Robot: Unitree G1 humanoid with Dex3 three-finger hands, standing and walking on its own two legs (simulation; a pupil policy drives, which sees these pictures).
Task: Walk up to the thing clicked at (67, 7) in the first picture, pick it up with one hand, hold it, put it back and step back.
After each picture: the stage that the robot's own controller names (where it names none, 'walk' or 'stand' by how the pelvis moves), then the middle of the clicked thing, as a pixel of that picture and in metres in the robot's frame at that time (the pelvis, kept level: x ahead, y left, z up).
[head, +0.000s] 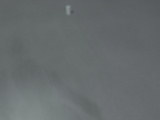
stand; (68, 10) +2.15 +0.24 -0.72
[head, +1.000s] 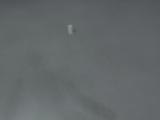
walk; (70, 29) +2.01 +0.35 -0.72
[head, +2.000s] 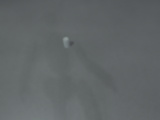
walk; (66, 42) +1.40 +0.34 -0.72
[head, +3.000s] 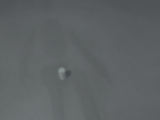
walk; (62, 73) +0.94 +0.27 -0.71
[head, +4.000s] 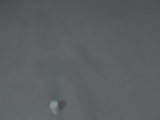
walk; (55, 107) +0.58 +0.29 -0.71
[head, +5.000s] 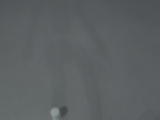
stand; (55, 114) +0.44 +0.24 -0.70
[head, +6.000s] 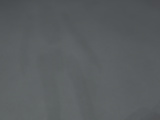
stand; out of the picture +0.34 +0.24 -0.72
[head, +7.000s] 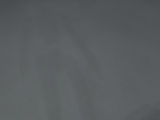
stand; out of the picture +0.34 +0.24 -0.72
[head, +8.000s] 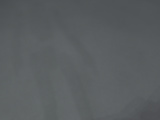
stand; out of the picture +0.34 +0.26 -0.72
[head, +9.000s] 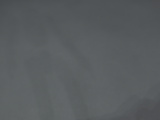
stand; out of the picture +0.29 +0.27 -0.71
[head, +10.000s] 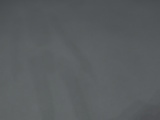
stand; out of the picture +0.33 +0.27 -0.72
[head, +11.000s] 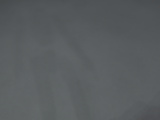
stand; out of the picture +0.32 +0.27 -0.73
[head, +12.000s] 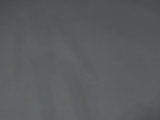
go down; out of the picture +0.33 +0.27 -0.72
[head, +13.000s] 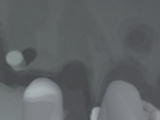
go down; (16, 61) +0.42 +0.28 -0.33
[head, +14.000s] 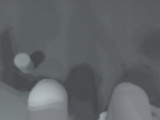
approach; (24, 63) +0.42 +0.28 -0.30
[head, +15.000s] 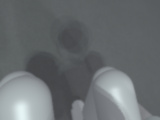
close in; out of the picture +0.40 +0.31 -0.22
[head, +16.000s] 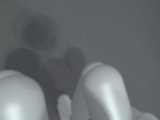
close; out of the picture +0.39 +0.32 -0.22
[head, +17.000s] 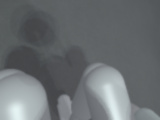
lift; out of the picture +0.37 +0.30 -0.22
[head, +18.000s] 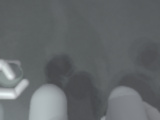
lift; (13, 79) +0.32 +0.26 -0.06
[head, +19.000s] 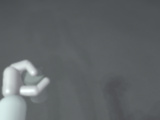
hold; (36, 85) +0.33 +0.17 +0.05
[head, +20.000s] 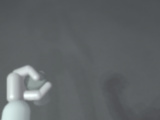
hold; (38, 89) +0.33 +0.17 +0.01
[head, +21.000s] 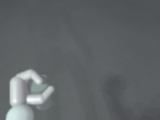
hold; (41, 93) +0.32 +0.17 +0.00
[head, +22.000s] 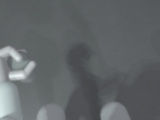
crouch; (23, 67) +0.40 +0.22 -0.08
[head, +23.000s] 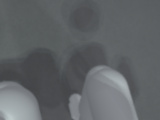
lower; out of the picture +0.43 +0.30 -0.20
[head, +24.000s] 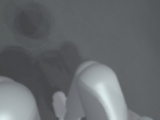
lower; out of the picture +0.42 +0.32 -0.23
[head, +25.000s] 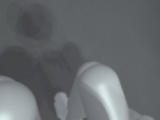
lower; out of the picture +0.41 +0.32 -0.22
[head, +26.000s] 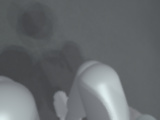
lower; out of the picture +0.41 +0.32 -0.22
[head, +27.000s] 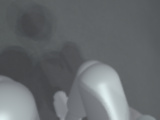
loosen; out of the picture +0.41 +0.32 -0.22
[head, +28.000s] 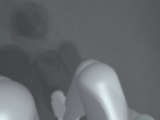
withdraw; out of the picture +0.41 +0.30 -0.23
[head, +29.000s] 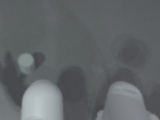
walk; (26, 64) +0.43 +0.25 -0.30
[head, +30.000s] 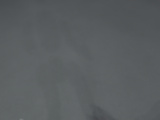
stand; out of the picture +0.36 +0.20 -0.65
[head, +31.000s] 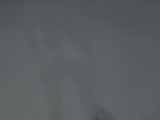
stand; out of the picture +0.38 +0.22 -0.66
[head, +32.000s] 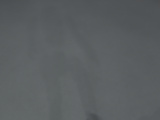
stand; out of the picture +0.39 +0.22 -0.68
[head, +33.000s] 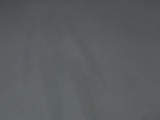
walk; out of the picture +0.39 +0.22 -0.72
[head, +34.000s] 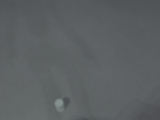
walk; (59, 105) +0.50 +0.21 -0.71
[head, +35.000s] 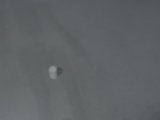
walk; (53, 72) +0.76 +0.22 -0.71
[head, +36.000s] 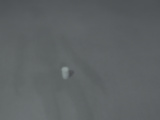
stand; (65, 73) +0.99 +0.22 -0.70
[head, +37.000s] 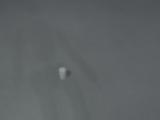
stand; (62, 73) +0.97 +0.23 -0.72
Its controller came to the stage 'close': yes
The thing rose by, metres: 0.71
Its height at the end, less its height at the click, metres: +0.00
